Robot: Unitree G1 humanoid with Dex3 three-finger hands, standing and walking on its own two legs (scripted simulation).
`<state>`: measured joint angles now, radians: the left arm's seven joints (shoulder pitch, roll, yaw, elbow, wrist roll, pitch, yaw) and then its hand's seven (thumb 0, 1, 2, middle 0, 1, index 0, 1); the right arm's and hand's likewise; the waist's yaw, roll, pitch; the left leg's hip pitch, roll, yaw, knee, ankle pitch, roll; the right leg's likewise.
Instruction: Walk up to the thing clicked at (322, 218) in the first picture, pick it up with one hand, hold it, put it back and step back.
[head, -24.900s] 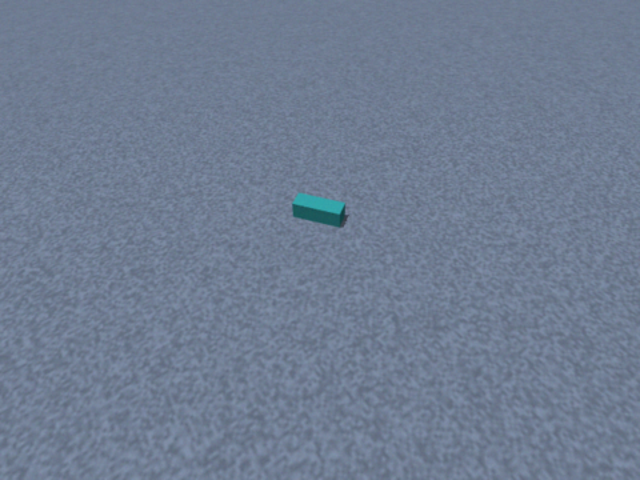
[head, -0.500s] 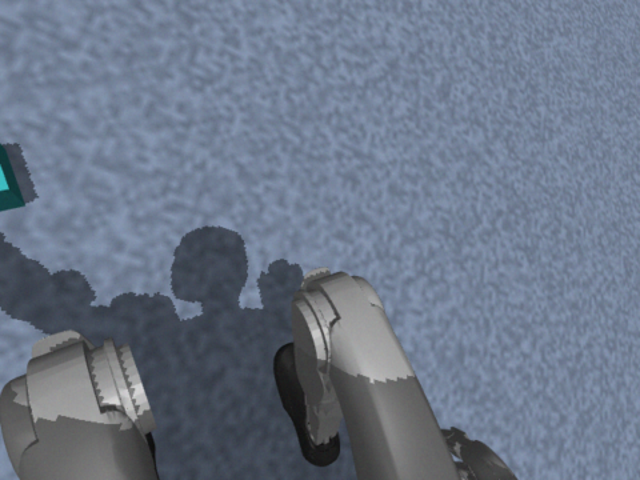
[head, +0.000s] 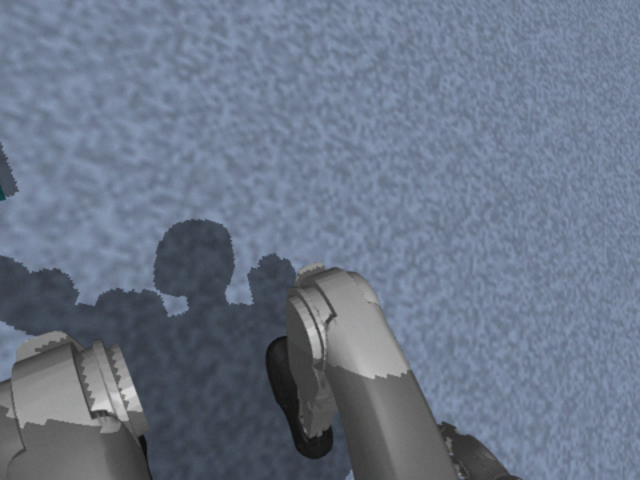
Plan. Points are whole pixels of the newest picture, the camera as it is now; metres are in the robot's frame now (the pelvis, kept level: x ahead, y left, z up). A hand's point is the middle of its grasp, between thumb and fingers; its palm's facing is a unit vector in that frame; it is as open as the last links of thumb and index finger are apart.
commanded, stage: approach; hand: left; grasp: from above
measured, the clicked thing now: out of the picture +0.49 +0.39 -0.28
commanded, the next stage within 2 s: close in in 0.02 s
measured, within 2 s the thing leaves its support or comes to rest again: neither
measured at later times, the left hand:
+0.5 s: hand out of the picture +0.46 +0.38 -0.20, palm faces -0.54 -0.19 -0.82, open 14.1 cm
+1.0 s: hand out of the picture +0.48 +0.38 -0.23, palm faces -0.44 -0.14 -0.89, open 14.3 cm
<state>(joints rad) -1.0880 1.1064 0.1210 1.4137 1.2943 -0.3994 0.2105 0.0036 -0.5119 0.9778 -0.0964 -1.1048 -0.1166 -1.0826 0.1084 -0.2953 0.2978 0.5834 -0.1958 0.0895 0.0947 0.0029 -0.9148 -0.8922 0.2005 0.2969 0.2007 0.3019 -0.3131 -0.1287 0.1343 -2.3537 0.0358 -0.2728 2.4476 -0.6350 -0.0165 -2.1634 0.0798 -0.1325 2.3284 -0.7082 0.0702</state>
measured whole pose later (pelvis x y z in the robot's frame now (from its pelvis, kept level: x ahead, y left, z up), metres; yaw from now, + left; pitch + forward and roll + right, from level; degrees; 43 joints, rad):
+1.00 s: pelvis +0.00 +0.00 -0.01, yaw -2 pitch +29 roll -15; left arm -1.16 1.17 0.08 1.64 1.31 -0.28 0.41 0.00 -0.56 1.02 -0.08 -1.01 -0.07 -1.02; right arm 0.06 -0.29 0.34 0.59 -0.23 -0.03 0.10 0.00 -0.91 -0.90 0.20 0.30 0.20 0.30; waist -0.37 -0.15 0.15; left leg -2.39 0.05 -0.30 2.50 -0.66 -0.01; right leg -2.20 0.10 -0.15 2.36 -0.71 0.08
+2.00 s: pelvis +0.00 +0.01 -0.02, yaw -4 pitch +27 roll -16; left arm -1.15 1.21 0.08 1.65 1.28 -0.25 0.45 0.00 -0.52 1.04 -0.10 -1.06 -0.09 -1.07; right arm 0.05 -0.32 0.38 0.58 -0.25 -0.10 0.12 0.00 -0.91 -0.90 0.20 0.30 0.20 0.30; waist -0.38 -0.19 0.19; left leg -2.38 0.05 -0.32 2.52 -0.67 -0.01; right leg -2.18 0.11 -0.17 2.36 -0.70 0.08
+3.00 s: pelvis +0.00 +0.01 -0.01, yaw -4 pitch +26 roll -17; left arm -1.13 1.23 0.07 1.62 1.28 -0.30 0.41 0.00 -0.39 0.92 -0.16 -1.02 -0.17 -1.01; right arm 0.03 -0.34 0.40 0.57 -0.25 -0.07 0.11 0.00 -0.90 -0.90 0.20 0.30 0.20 0.30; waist -0.37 -0.19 0.20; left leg -2.37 0.05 -0.33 2.52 -0.67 0.00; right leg -2.16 0.10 -0.17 2.35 -0.70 0.08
